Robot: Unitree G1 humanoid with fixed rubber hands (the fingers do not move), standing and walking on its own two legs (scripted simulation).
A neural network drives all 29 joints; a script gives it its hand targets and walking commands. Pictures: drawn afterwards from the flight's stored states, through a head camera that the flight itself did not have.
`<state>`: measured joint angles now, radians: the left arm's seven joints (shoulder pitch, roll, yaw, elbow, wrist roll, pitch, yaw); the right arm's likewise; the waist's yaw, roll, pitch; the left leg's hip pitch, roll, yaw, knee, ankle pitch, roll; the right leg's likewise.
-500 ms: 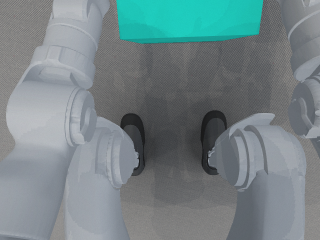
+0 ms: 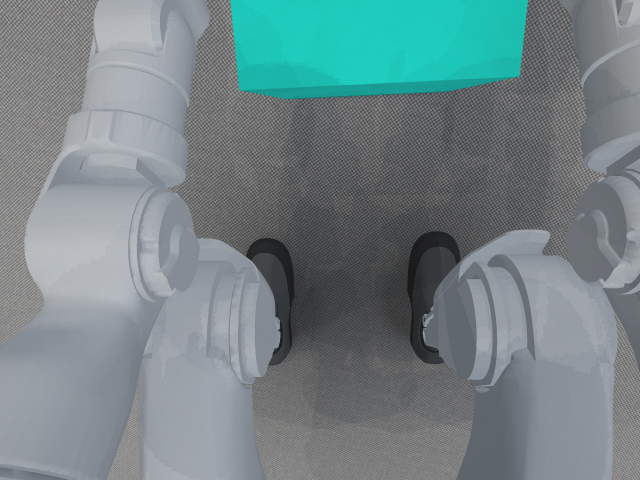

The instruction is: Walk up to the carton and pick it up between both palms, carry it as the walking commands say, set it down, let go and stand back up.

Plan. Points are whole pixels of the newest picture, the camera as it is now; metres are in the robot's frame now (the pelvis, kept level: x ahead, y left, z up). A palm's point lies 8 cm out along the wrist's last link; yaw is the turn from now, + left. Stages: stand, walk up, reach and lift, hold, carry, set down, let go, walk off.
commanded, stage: reach and lift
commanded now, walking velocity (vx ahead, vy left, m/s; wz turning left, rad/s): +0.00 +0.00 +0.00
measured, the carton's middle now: out of the picture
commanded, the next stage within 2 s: none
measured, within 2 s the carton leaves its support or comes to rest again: leaves its support in 0.20 s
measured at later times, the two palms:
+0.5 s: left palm out of the picture +0.57 +0.11 -0.10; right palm out of the picture +0.57 -0.19 -0.09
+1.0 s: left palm out of the picture +0.56 +0.11 -0.05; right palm out of the picture +0.56 -0.19 -0.05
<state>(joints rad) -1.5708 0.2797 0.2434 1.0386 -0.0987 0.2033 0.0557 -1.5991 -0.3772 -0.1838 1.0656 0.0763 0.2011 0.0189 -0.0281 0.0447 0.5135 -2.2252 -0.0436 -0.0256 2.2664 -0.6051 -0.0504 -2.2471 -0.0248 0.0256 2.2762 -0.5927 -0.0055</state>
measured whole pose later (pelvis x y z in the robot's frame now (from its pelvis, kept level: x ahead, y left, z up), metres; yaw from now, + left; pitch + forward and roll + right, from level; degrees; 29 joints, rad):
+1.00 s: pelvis +0.01 +0.00 +0.07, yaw -1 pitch +45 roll +3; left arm -1.30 0.07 0.46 0.68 0.12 0.35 0.12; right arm -1.37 -0.19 -0.33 0.79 -0.13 0.36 -0.06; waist -0.01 0.01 0.11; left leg -2.20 -0.04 -0.03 2.01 -0.59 -0.06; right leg -2.24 0.02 0.05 2.01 -0.55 0.02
